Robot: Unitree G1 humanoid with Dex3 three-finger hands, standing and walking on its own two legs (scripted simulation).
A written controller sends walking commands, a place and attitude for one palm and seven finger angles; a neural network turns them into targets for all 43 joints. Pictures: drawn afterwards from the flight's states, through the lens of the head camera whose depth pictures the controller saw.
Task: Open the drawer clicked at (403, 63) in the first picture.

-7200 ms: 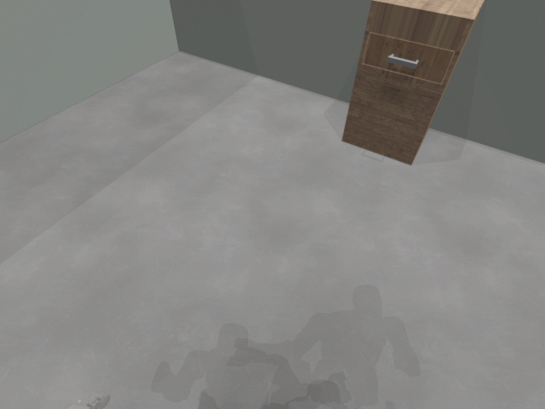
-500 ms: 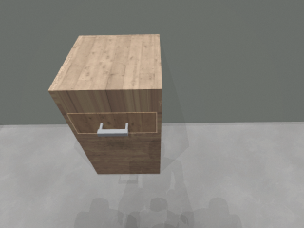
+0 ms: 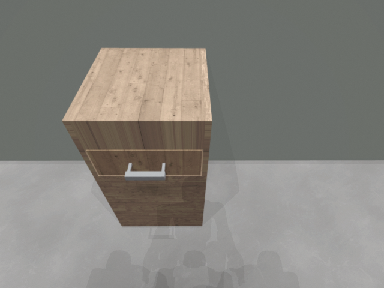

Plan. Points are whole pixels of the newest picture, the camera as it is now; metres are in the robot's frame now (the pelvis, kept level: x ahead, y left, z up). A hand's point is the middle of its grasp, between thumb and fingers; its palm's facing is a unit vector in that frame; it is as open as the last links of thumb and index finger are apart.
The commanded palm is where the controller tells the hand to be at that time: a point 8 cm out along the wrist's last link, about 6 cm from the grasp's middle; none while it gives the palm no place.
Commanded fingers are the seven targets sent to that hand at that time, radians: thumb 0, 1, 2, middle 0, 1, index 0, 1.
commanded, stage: come to a stop and stand still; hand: left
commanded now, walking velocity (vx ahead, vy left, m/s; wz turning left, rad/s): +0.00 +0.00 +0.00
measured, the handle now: (146, 170) +0.51 +0.20 -0.20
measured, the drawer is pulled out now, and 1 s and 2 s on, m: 0.00 0.00 0.00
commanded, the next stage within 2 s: look again from close up in 0.46 s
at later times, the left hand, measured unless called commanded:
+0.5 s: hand out of the picture +0.00 +0.19 -0.17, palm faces +0.04 -0.98 -0.19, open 7.4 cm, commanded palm none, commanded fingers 0.00 0.90 0.90 -0.20 -0.30 -0.20 -0.30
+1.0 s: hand out of the picture +0.00 +0.23 -0.18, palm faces +0.00 -0.98 -0.21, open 7.4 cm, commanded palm none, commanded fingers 0.00 0.90 0.90 -0.20 -0.30 -0.20 -0.30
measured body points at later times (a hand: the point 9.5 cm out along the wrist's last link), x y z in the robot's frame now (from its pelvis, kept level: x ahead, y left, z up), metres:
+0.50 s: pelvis +0.01 +0.02 +0.00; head +0.02 +0.02 +0.45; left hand +0.00 +0.24 -0.16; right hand -0.01 -0.19 -0.16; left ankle -0.03 +0.15 -0.74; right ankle -0.07 -0.09 -0.74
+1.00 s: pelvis -0.02 +0.05 -0.01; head -0.01 +0.04 +0.44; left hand +0.00 +0.28 -0.16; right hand +0.00 -0.18 -0.17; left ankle -0.03 +0.15 -0.74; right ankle -0.07 -0.09 -0.74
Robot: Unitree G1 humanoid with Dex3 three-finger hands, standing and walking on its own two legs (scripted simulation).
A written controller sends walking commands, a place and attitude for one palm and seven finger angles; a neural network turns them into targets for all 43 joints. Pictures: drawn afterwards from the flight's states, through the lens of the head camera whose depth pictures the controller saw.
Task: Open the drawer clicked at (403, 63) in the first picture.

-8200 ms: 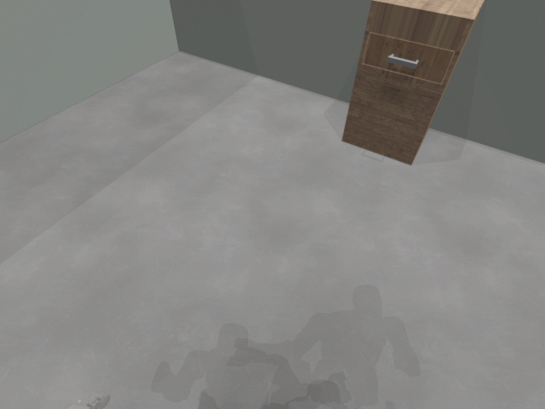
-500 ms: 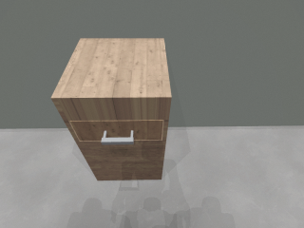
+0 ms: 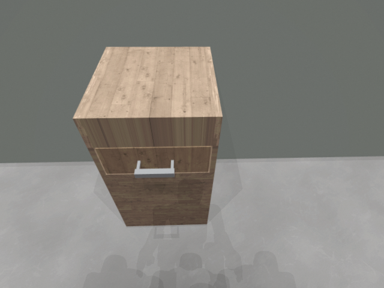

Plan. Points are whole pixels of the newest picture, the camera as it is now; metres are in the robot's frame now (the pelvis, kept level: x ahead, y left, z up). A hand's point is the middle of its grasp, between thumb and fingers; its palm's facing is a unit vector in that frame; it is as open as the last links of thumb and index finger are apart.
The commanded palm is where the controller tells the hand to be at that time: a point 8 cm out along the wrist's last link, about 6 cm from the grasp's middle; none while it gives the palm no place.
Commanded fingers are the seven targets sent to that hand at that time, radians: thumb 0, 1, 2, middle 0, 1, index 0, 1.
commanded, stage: look again from close up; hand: left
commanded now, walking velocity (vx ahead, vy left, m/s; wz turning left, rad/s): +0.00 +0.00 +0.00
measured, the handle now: (155, 168) +0.53 +0.16 -0.19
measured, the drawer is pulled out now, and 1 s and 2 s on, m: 0.00 0.00 0.00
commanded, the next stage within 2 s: raise the hand with hooked fingers in 0.04 s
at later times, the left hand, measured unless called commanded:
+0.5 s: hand (104, 271) +0.17 +0.19 -0.05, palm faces -0.08 -0.24 -0.97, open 8.3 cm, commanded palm +0.13 +0.22 -0.02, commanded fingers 0.00 0.46 0.71 -0.23 -0.58 -0.23 -0.58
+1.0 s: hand (91, 243) +0.21 +0.22 -0.01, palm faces -0.09 -0.13 -0.99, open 11.2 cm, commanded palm +0.19 +0.22 +0.05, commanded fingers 0.00 -0.13 0.46 -0.27 -0.96 -0.27 -0.96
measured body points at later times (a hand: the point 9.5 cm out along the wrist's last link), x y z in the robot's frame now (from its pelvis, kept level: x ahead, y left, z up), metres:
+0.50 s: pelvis -0.03 -0.03 -0.03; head -0.01 -0.05 +0.42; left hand +0.16 +0.20 +0.00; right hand +0.18 -0.26 -0.11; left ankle -0.01 +0.11 -0.73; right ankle -0.05 -0.13 -0.73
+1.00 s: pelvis -0.03 -0.03 -0.02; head +0.00 -0.07 +0.43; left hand +0.21 +0.22 +0.04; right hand +0.14 -0.25 -0.14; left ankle -0.01 +0.11 -0.73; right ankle -0.05 -0.13 -0.73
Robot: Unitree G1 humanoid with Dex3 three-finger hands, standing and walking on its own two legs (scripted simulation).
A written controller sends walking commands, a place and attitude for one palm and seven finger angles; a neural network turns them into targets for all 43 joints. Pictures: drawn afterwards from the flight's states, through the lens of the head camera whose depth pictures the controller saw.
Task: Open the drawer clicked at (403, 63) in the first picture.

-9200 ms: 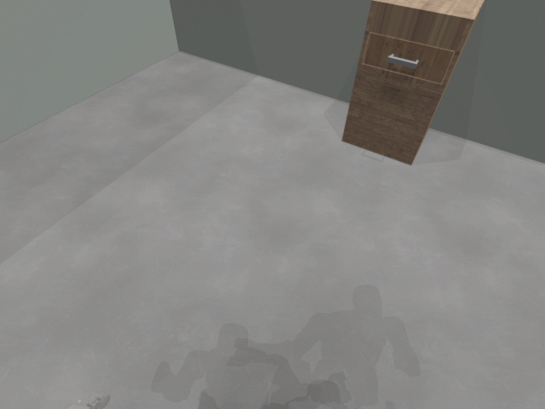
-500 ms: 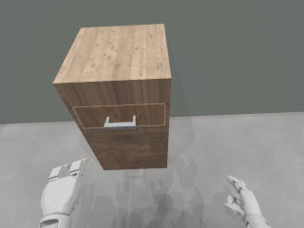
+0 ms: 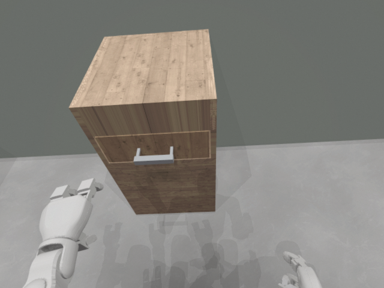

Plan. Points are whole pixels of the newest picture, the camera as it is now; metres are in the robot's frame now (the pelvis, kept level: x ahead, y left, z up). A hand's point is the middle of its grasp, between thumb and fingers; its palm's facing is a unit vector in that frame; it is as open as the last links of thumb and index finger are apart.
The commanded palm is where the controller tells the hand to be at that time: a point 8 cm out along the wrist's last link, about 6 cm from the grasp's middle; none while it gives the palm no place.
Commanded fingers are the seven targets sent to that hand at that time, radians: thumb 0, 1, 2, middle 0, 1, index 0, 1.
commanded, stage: raise the hand with hooked fingers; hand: left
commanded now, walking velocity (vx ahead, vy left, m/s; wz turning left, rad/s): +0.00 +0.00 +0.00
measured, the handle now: (154, 154) +0.56 +0.20 -0.17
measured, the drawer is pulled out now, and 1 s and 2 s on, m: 0.00 0.00 0.00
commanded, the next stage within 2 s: move the hooked fingers above the handle in 1.04 s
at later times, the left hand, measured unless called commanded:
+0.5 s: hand (67, 181) +0.30 +0.28 +0.08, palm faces +0.06 -0.09 -0.99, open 13.7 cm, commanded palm +0.27 +0.28 +0.14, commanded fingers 0.00 -0.50 0.30 -0.30 -1.20 -0.30 -1.20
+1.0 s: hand (73, 175) +0.30 +0.26 +0.10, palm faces +0.05 -0.09 -0.99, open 13.8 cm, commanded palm +0.28 +0.27 +0.16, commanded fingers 0.00 -0.50 0.30 -0.30 -1.20 -0.30 -1.20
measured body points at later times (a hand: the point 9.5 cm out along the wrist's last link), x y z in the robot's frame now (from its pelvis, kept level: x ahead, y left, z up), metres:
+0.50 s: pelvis +0.01 +0.04 +0.02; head +0.02 +0.01 +0.47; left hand +0.29 +0.28 +0.14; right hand +0.22 -0.16 -0.08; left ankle +0.02 +0.14 -0.71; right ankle -0.02 -0.10 -0.71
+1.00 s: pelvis +0.01 +0.02 +0.03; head +0.03 -0.01 +0.47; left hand +0.29 +0.26 +0.15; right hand +0.18 -0.21 -0.10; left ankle +0.02 +0.14 -0.71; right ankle -0.02 -0.10 -0.71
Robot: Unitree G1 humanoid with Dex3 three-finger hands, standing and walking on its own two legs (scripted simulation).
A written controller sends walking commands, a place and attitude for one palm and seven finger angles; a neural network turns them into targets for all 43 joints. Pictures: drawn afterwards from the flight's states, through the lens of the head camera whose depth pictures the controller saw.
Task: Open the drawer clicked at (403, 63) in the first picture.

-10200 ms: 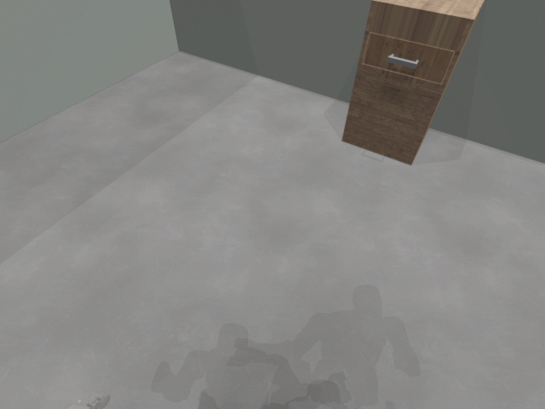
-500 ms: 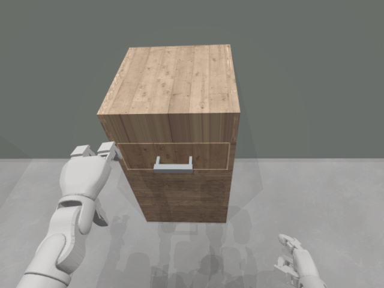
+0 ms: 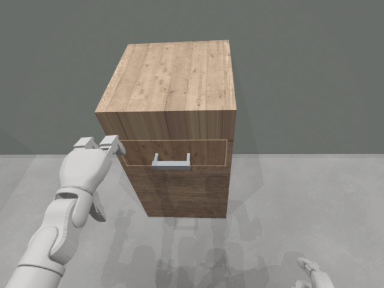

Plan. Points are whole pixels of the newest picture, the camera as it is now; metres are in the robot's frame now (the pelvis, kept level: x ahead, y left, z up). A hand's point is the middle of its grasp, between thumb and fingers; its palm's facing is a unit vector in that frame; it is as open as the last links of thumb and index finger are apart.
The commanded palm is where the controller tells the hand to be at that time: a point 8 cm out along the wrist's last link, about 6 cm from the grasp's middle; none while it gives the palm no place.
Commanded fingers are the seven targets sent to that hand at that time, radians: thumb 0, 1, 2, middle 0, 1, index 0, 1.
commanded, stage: raise the hand with hooked fingers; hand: left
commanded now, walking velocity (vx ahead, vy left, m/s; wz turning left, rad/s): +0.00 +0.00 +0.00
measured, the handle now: (171, 160) +0.55 +0.17 -0.20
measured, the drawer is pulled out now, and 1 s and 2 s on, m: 0.00 0.00 0.00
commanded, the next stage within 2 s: move the hooked fingers above the handle in 0.04 s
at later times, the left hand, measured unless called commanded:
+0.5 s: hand (126, 171) +0.35 +0.21 +0.03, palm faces +0.01 -0.08 -1.00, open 13.8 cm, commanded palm +0.34 +0.22 +0.08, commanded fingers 0.00 -0.50 0.30 -0.30 -1.20 -0.30 -1.20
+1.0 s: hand (144, 168) +0.42 +0.20 -0.05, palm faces -0.01 -0.02 -1.00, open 13.9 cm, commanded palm +0.40 +0.19 +0.01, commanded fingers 0.00 -0.50 0.30 -0.30 -1.20 -0.30 -1.20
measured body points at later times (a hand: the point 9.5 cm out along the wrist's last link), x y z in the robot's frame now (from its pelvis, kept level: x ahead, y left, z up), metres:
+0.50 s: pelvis +0.00 -0.01 -0.01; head +0.04 -0.03 +0.44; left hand +0.35 +0.21 +0.08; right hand +0.16 -0.25 -0.13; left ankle +0.01 +0.12 -0.74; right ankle -0.03 -0.12 -0.74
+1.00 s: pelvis +0.00 +0.01 -0.04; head +0.08 -0.01 +0.41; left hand +0.41 +0.20 +0.00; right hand +0.07 -0.26 -0.18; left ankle +0.01 +0.12 -0.74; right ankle -0.03 -0.12 -0.74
